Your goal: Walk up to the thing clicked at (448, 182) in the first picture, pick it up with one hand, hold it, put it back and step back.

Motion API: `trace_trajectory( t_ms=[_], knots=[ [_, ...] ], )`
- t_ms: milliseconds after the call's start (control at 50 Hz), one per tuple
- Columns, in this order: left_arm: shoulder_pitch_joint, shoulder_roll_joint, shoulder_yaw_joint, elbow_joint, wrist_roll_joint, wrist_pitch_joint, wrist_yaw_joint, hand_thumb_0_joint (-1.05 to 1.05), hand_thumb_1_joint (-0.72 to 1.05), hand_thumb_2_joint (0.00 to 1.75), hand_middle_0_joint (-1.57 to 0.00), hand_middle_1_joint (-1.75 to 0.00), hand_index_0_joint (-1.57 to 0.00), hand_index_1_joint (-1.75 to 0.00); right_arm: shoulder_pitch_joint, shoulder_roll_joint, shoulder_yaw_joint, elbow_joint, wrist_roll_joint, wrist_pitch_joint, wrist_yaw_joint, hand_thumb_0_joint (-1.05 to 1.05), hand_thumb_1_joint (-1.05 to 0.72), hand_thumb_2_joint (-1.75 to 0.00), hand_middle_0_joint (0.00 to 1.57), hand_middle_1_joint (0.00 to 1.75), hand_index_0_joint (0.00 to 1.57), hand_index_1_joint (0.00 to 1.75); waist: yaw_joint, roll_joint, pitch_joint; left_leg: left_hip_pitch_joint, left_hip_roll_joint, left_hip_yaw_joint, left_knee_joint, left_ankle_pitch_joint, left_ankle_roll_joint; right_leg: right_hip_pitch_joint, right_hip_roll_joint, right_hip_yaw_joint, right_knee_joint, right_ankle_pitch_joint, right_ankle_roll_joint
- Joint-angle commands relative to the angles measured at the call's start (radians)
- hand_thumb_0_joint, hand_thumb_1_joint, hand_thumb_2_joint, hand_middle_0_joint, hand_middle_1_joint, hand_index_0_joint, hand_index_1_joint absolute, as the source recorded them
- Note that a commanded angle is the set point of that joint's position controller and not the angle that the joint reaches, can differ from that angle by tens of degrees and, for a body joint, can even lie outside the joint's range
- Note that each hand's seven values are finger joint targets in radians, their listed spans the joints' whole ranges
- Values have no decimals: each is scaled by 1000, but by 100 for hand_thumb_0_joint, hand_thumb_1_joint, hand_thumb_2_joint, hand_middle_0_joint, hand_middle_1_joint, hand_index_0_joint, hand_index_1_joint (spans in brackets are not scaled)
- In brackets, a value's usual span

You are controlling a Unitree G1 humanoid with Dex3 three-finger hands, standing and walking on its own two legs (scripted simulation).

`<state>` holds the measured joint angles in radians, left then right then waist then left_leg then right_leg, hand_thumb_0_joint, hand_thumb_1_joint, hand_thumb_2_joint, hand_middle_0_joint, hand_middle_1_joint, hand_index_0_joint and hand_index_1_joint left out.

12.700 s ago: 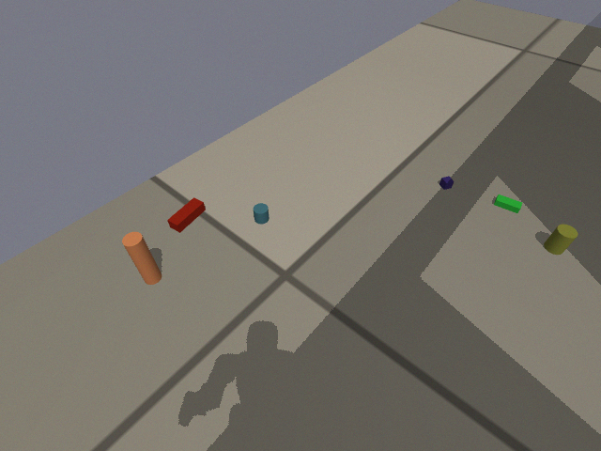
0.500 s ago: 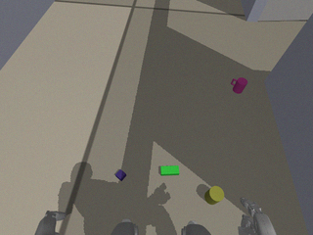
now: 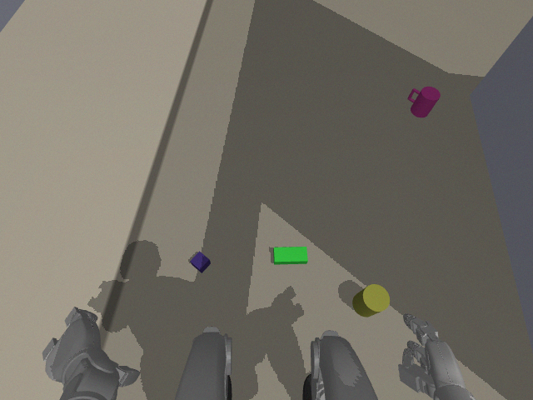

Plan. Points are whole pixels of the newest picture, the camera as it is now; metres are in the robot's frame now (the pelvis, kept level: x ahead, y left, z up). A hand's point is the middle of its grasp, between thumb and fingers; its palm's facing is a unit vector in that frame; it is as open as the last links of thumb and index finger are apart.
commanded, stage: rise first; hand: left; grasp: from above
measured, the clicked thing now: (200, 262) +0.49 +0.22 -0.60
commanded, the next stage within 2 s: none
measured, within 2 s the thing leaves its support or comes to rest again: neither
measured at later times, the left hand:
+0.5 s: hand (153, 296) +0.33 +0.28 -0.36, palm faces -0.15 -0.36 -0.92, open 13.6 cm
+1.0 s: hand (168, 276) +0.40 +0.27 -0.43, palm faces -0.22 -0.39 -0.90, open 14.1 cm
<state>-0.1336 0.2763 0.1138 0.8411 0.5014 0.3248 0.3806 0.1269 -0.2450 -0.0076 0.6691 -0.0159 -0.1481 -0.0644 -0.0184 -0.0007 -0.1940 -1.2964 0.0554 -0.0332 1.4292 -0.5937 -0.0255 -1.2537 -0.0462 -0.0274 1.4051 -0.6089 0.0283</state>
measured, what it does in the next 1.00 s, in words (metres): lowers itself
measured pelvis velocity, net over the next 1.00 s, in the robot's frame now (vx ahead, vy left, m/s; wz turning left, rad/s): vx -0.07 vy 0.00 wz -0.10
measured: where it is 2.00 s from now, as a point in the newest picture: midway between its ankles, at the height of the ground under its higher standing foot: outside the picture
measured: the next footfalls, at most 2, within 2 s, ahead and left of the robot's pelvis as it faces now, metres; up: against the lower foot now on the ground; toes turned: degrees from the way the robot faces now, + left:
none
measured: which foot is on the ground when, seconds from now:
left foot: down 0.00-1.00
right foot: down 0.00-1.00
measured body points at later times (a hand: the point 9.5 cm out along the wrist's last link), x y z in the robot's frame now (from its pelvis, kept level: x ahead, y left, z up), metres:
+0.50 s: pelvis -0.08 +0.00 -0.21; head +0.13 +0.02 +0.19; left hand +0.34 +0.30 -0.31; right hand -0.01 -0.27 -0.34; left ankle +0.03 +0.13 -0.59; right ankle +0.02 -0.14 -0.59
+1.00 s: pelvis -0.07 +0.00 -0.29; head +0.17 +0.01 +0.09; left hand +0.41 +0.29 -0.38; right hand -0.08 -0.26 -0.40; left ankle +0.03 +0.13 -0.59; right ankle +0.02 -0.14 -0.59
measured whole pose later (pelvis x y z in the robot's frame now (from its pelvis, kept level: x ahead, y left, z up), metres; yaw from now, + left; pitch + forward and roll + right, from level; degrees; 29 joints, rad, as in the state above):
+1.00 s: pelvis -0.07 +0.00 -0.29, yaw -6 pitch +34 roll -5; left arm -1.15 0.70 0.39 1.70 0.79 0.34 0.58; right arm 0.18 -0.31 0.06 0.90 -0.16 -0.31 0.28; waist -0.26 0.03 -0.03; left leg -2.31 0.06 -0.13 2.37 -0.65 -0.02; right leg -2.25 0.01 -0.02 2.31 -0.64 0.05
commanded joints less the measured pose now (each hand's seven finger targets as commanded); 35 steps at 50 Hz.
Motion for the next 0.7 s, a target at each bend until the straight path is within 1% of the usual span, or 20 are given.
trace_trajectory(
  t_ms=[0, 40, 100, 120, 200, 220, 240, 260, 280, 320, 340, 420, 460, 500, 540, 600, 620, 640, 660, 680],
  knots=[
    [-333, 170, 15, -21, 107, 0, 151, 0, -61, 109, -9, -100, -6, -103, 41, -155, -60, -17, -13, -41, 14, 0, -91, -90, 20, 30, 20, 30, -31, 75, -457, 164, -35, 21, -22, 379, 7, 51, 50, -18, -7, 375, -57],
    [-404, 241, 67, 106, 145, 32, 211, 0, -61, 106, -11, -102, -9, -105, 34, -172, -55, 17, -26, -44, 32, 0, -95, -91, 20, 30, 20, 30, -23, 83, -503, 103, -35, 20, 39, 383, 6, 0, 53, -19, 43, 383, -56],
    [-582, 231, 47, 209, 160, 68, 285, 0, -60, 107, -11, -104, -9, -106, 39, -172, -59, 49, -49, -50, 60, 0, -93, -91, 20, 30, 20, 30, -50, 48, -526, -3, -32, 31, 119, 282, 11, -68, 51, -21, 78, 315, -48],
    [-591, 265, 74, 286, 165, 83, 305, 0, -59, 106, -10, -104, -8, -106, 41, -175, -56, 65, -56, -57, 70, 0, -92, -90, 20, 30, 20, 30, -46, 44, -531, -42, -31, 35, 151, 259, 13, -90, 50, -20, 94, 295, -45],
    [-738, 274, 73, 410, 152, 108, 342, 0, -53, 104, -13, -97, -11, -100, 12, -162, -58, 107, -91, -80, 117, 0, -89, -90, 20, 30, 20, 30, -60, 90, -547, -119, -27, 32, 230, 138, 10, -249, 48, -29, 165, 149, -45],
    [-783, 313, 94, 438, 148, 111, 351, 0, -52, 104, -15, -96, -12, -99, -9, -161, -51, 103, -96, -84, 131, 0, -89, -90, 20, 30, 20, 30, -55, 91, -548, -159, -27, 39, 263, 106, 11, -272, 51, -19, 178, 101, -44],
    [-837, 297, 82, 450, 143, 110, 357, 0, -50, 103, -18, -92, -14, -96, 1, -160, -56, 119, -103, -87, 142, 0, -89, -90, 20, 30, 20, 30, -80, 91, -542, -192, -25, 37, 295, 97, 12, -307, 53, -21, 197, 86, -41],
    [-889, 317, 88, 471, 151, 108, 365, 0, -48, 101, -19, -90, -16, -93, 4, -169, -55, 131, -109, -91, 154, 0, -89, -90, 20, 30, 20, 30, -93, 106, -545, -216, -26, 28, 314, 70, 14, -353, 52, -29, 224, 61, -41],
    [-917, 338, 103, 490, 144, 107, 370, 0, -47, 100, -20, -89, -17, -93, 13, -168, -53, 135, -114, -93, 167, 0, -89, -90, 20, 30, 20, 30, -102, 109, -550, -241, -25, 29, 346, 63, 13, -354, 51, -25, 244, 48, -38],
    [-985, 407, 131, 522, 157, 104, 381, 0, -46, 100, -21, -88, -17, -92, 8, -175, -47, 152, -120, -100, 189, 0, -89, -90, 20, 30, 20, 30, -110, 114, -557, -300, -27, 29, 387, 24, 17, -402, 55, -23, 271, -15, -36],
    [-1023, 439, 148, 528, 152, 100, 382, 0, -44, 98, -21, -87, -19, -91, -3, -178, -46, 150, -126, -103, 202, 0, -89, -90, 20, 30, 20, 30, -117, 119, -566, -311, -29, 25, 406, 0, 18, -425, 54, -24, 288, -46, -36],
    [-1172, 476, 166, 548, 153, 85, 369, 0, -47, 100, -19, -89, -16, -92, 47, -202, -51, 192, -126, -120, 240, 0, -89, -89, 20, 30, 20, 30, -153, 196, -593, -328, -23, 17, 455, -73, 12, -505, 58, -42, 358, -92, -36],
    [-1184, 524, 194, 579, 168, 80, 350, 0, -50, 104, -16, -91, -13, -94, 75, -211, -48, 201, -120, -128, 255, 0, -89, -89, 20, 30, 20, 30, -159, 232, -600, -321, -21, 8, 474, -78, 13, -550, 55, -56, 400, -71, -37],
    [-1246, 528, 189, 553, 168, 72, 320, 0, -54, 107, -14, -93, -10, -96, 116, -218, -49, 224, -116, -133, 266, 0, -88, -89, 20, 30, 20, 30, -172, 267, -624, -298, -14, -3, 483, -67, 9, -579, 55, -75, 447, -30, -41],
    [-1255, 544, 185, 578, 180, 73, 285, 0, -56, 108, -10, -96, -8, -100, 134, -226, -41, 224, -106, -136, 275, 0, -88, -89, 20, 30, 20, 30, -187, 268, -593, -326, -14, -7, 510, -64, 14, -611, 57, -81, 474, -14, -43],
    [-1243, 576, 184, 605, 212, 63, 246, 0, -57, 109, -10, -96, -7, -100, 174, -238, -33, 232, -102, -140, 288, 0, -88, -89, 20, 30, 20, 30, -193, 278, -583, -363, -16, -17, 539, -29, 16, -626, 58, -90, 530, 26, -47],
    [-1228, 593, 192, 627, 222, 60, 237, 0, -58, 109, -9, -98, -6, -101, 177, -244, -31, 227, -100, -140, 292, 0, -88, -89, 20, 30, 20, 30, -185, 253, -572, -393, -17, -16, 552, -21, 21, -624, 60, -90, 540, 28, -48],
    [-1220, 588, 186, 654, 239, 61, 229, 0, -57, 108, -9, -98, -7, -101, 187, -241, -26, 231, -98, -143, 297, 0, -88, -89, 20, 30, 20, 30, -194, 236, -550, -418, -21, -20, 566, -27, 27, -654, 61, -92, 554, 26, -48],
    [-1213, 602, 194, 656, 253, 56, 222, 0, -58, 108, -9, -98, -6, -101, 200, -244, -22, 231, -99, -145, 300, 0, -88, -89, 20, 30, 20, 30, -190, 255, -547, -418, -21, -20, 573, 0, 23, -657, 60, -92, 573, 49, -49],
    [-1218, 582, 186, 673, 252, 54, 215, 0, -58, 108, -10, -97, -7, -101, 195, -259, -31, 222, -102, -149, 303, 0, -88, -89, 20, 30, 20, 30, -204, 253, -526, -432, -21, -18, 588, -2, 28, -672, 59, -90, 584, 48, -51]
  ],
)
